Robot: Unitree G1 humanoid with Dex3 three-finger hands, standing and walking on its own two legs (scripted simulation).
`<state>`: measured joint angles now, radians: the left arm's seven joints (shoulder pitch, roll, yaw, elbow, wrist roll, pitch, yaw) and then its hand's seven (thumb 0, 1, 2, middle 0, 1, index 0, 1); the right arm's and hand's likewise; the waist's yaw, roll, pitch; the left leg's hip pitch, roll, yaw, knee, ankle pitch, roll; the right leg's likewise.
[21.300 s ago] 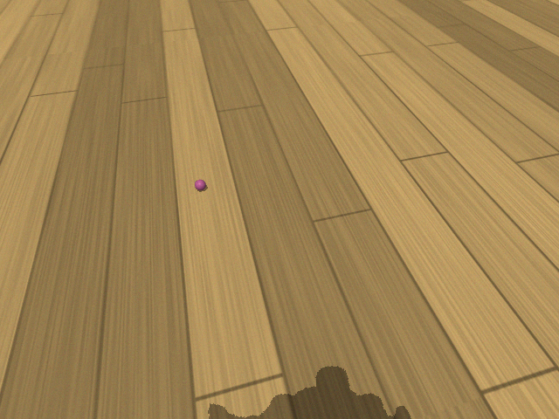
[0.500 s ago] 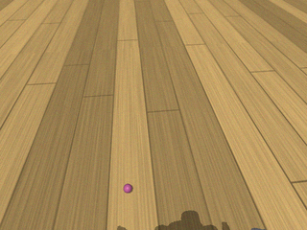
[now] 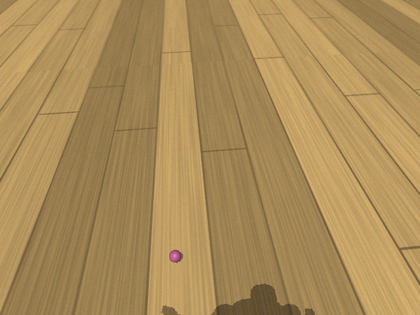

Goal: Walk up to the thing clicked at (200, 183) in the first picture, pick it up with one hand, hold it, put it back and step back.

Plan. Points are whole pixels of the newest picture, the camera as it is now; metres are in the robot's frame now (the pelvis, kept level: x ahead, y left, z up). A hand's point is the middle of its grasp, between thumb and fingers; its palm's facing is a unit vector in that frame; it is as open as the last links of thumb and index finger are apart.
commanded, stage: stand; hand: left
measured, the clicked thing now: (175, 256) +0.51 +0.18 -0.75
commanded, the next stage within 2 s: walk up in 0.52 s
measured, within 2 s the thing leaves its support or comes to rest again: neither
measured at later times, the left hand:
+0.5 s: hand out of the picture +0.08 +0.25 -0.15, palm faces -0.03 -0.94 -0.34, open 7.4 cm
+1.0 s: hand out of the picture +0.05 +0.30 -0.18, palm faces -0.05 -0.94 -0.35, open 7.4 cm
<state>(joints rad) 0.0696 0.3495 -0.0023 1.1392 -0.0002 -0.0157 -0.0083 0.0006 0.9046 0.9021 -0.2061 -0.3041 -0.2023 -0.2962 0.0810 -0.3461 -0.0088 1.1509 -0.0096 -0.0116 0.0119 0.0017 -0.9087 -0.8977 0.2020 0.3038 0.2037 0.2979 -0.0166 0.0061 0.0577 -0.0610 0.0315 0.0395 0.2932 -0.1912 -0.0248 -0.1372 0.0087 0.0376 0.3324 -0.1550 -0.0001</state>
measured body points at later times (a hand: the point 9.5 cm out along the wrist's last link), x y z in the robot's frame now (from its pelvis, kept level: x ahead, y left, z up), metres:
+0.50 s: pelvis +0.00 +0.00 +0.00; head +0.01 -0.01 +0.45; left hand +0.08 +0.30 -0.13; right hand +0.07 -0.30 -0.14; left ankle -0.02 +0.13 -0.75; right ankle +0.02 -0.12 -0.75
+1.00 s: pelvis -0.09 +0.04 -0.02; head -0.01 +0.07 +0.42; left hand +0.05 +0.35 -0.16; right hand -0.04 -0.28 -0.13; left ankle -0.08 +0.14 -0.75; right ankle -0.10 -0.11 -0.66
